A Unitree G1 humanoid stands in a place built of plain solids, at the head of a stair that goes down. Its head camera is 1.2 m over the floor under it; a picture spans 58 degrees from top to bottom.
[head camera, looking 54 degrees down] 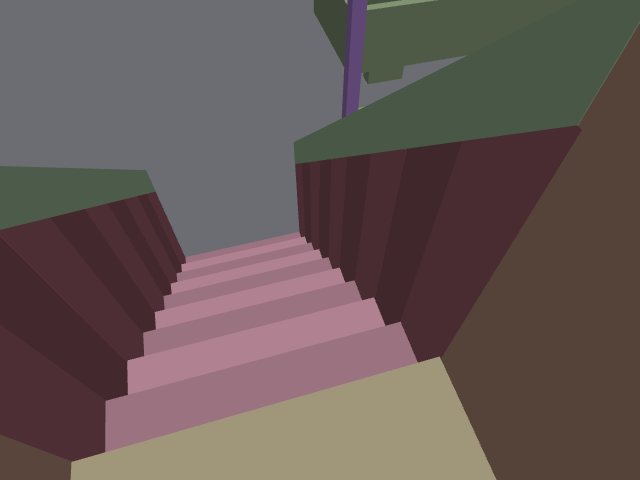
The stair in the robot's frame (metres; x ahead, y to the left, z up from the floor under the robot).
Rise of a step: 0.21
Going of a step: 0.22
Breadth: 1.00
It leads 16 degrees to the left of straight ahead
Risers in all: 10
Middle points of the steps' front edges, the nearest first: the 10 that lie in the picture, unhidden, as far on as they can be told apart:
0.33 0.14 0.00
0.53 0.20 -0.21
0.74 0.26 -0.41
0.95 0.31 -0.62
1.15 0.37 -0.83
1.36 0.43 -1.04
1.57 0.49 -1.25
1.77 0.55 -1.45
1.98 0.61 -1.66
2.19 0.67 -1.87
